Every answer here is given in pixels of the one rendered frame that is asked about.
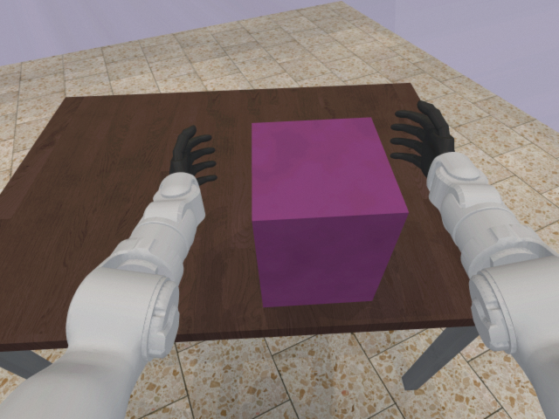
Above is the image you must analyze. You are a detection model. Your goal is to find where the robot right forearm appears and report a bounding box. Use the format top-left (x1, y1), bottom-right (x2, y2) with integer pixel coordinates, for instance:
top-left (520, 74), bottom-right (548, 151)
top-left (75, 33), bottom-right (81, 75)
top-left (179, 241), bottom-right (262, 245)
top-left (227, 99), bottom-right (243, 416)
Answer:
top-left (426, 152), bottom-right (559, 278)

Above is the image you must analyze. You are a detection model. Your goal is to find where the left robot upper arm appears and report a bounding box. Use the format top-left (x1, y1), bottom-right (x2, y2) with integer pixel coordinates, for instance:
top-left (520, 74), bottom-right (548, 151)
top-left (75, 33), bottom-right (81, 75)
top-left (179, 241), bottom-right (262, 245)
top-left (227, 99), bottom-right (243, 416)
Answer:
top-left (0, 267), bottom-right (180, 419)

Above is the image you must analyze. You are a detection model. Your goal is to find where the robot left hand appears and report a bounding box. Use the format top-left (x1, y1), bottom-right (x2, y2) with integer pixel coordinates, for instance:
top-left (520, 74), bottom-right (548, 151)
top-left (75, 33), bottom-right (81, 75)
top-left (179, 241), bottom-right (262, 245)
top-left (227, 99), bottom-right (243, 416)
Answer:
top-left (169, 125), bottom-right (217, 186)

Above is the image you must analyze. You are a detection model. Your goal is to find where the carton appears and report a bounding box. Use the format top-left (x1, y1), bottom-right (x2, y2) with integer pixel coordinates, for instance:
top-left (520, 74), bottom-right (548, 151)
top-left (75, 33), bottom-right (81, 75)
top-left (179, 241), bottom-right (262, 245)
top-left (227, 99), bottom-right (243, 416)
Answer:
top-left (252, 117), bottom-right (409, 307)

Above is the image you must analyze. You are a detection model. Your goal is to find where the table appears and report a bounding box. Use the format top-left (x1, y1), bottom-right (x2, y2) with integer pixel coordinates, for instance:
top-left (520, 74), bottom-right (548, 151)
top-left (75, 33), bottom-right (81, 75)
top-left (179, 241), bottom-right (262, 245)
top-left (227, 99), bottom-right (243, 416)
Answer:
top-left (0, 83), bottom-right (479, 390)

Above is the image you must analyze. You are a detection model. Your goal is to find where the robot right hand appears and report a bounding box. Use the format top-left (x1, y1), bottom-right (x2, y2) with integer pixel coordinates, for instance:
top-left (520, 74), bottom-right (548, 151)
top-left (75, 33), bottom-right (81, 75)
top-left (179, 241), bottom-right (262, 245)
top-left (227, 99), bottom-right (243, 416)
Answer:
top-left (390, 100), bottom-right (455, 177)

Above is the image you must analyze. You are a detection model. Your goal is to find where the right robot upper arm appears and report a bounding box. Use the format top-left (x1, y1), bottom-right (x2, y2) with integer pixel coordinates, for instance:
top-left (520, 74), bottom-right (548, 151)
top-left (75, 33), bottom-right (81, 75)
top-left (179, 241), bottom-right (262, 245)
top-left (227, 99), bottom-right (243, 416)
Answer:
top-left (469, 256), bottom-right (559, 419)

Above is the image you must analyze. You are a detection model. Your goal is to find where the robot left forearm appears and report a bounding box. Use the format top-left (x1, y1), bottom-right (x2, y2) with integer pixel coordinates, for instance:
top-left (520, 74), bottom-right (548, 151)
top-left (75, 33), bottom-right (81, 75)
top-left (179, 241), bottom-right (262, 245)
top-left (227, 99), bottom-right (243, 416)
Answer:
top-left (66, 172), bottom-right (205, 343)

